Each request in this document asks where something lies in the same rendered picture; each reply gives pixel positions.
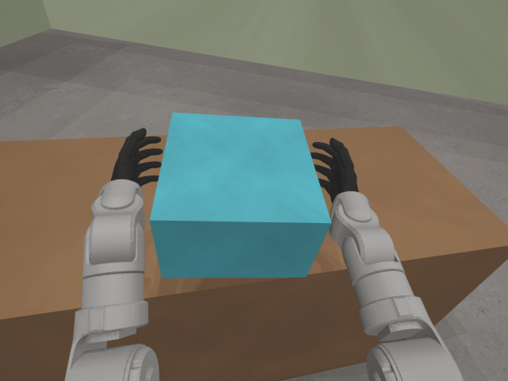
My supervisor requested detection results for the carton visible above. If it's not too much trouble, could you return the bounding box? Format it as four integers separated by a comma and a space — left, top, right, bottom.
149, 113, 332, 279

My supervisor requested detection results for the robot right hand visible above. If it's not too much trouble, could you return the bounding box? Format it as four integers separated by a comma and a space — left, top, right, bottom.
310, 138, 359, 203

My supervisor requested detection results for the robot right forearm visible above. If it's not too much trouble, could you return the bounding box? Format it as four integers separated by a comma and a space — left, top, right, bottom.
329, 191, 464, 381

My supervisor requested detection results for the robot left forearm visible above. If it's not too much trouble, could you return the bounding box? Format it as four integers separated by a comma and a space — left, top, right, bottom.
64, 179, 148, 381

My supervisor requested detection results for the pedestal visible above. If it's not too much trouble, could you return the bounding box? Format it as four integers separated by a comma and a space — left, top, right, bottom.
0, 126, 508, 381

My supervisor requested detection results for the left robot upper arm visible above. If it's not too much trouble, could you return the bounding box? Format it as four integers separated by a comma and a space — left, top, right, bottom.
67, 344, 160, 381

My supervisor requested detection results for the right robot upper arm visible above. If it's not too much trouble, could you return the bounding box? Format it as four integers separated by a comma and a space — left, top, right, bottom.
367, 337, 461, 381

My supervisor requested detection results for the robot left hand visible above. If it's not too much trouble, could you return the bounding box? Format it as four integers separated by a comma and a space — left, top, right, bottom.
111, 128, 163, 187

